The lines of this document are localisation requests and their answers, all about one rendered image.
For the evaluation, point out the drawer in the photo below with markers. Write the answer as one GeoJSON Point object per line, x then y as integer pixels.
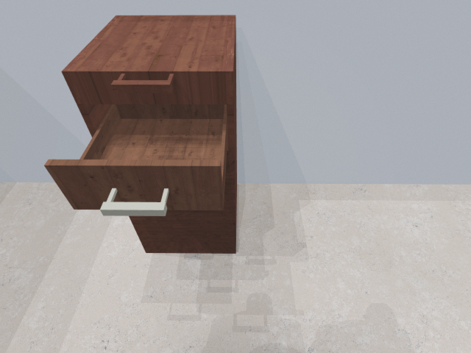
{"type": "Point", "coordinates": [140, 149]}

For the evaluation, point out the cabinet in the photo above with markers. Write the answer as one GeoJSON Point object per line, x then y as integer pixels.
{"type": "Point", "coordinates": [198, 54]}

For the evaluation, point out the handle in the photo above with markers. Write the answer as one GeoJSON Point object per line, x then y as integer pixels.
{"type": "Point", "coordinates": [142, 86]}
{"type": "Point", "coordinates": [111, 208]}

